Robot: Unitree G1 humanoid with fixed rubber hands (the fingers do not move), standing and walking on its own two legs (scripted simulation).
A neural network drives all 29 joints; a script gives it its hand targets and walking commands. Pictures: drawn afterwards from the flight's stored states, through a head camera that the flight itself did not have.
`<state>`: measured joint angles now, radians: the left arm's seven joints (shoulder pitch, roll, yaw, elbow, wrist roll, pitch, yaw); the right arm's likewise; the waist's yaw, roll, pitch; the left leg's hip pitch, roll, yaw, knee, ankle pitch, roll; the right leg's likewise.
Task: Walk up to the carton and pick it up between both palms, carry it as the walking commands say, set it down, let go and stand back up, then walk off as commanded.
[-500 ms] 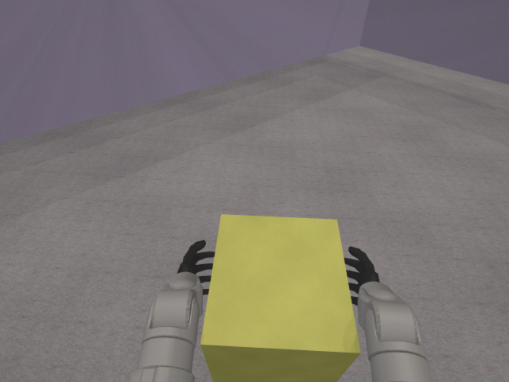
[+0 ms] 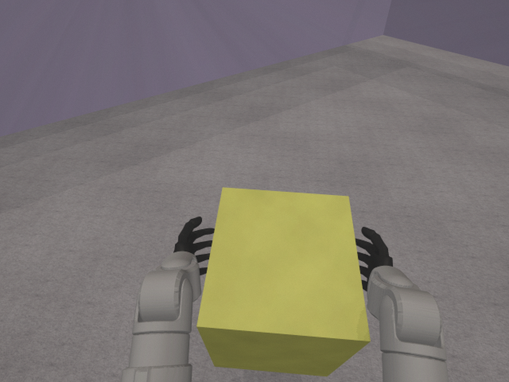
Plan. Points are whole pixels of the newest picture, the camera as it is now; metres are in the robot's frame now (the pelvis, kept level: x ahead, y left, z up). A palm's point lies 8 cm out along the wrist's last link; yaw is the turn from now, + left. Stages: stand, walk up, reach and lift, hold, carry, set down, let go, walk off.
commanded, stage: carry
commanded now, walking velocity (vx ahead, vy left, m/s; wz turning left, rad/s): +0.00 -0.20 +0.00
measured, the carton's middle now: (277, 286) +0.30 +0.00 +0.02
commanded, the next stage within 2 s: none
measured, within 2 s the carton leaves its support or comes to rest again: neither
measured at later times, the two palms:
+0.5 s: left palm (167, 318) +0.21 +0.15 +0.08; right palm (383, 308) +0.23 -0.14 +0.09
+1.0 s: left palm (256, 351) +0.17 +0.03 +0.07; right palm (488, 346) +0.19 -0.26 +0.08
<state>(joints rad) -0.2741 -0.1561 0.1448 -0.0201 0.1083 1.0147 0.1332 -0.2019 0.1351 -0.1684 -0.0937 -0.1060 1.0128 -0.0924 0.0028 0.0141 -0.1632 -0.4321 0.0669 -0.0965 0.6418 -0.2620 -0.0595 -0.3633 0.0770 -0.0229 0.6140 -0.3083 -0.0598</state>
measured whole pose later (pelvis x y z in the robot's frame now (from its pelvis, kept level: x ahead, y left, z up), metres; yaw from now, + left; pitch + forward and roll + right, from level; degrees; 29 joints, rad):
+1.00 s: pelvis -0.09 -0.14 +0.00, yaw +3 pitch +5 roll +0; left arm -0.17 -0.14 0.13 -0.22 0.10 1.21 0.13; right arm -0.17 0.14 -0.09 -0.22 -0.08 1.21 -0.13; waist -0.01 -0.02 -0.14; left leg -0.40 0.15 0.16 0.61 -0.27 -0.04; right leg -0.51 -0.02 -0.09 0.77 -0.42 -0.02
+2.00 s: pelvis -0.18 -0.42 +0.01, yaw +5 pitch +4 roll +0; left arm -0.16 -0.13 0.11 -0.26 0.10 1.22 0.13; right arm -0.14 0.13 -0.07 -0.27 -0.08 1.22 -0.13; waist -0.01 -0.02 -0.10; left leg -0.36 0.14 0.17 0.58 -0.27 -0.04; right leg -0.52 -0.03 -0.07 0.78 -0.37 -0.03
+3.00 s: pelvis -0.26 -0.71 +0.00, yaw +7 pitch +5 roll +0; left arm -0.18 -0.14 0.09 -0.29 0.09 1.20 0.12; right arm -0.14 0.13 -0.10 -0.33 -0.06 1.19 -0.14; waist -0.04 -0.05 -0.08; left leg -0.35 0.06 0.17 0.58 -0.30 0.03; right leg -0.50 0.01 -0.13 0.64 -0.28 -0.05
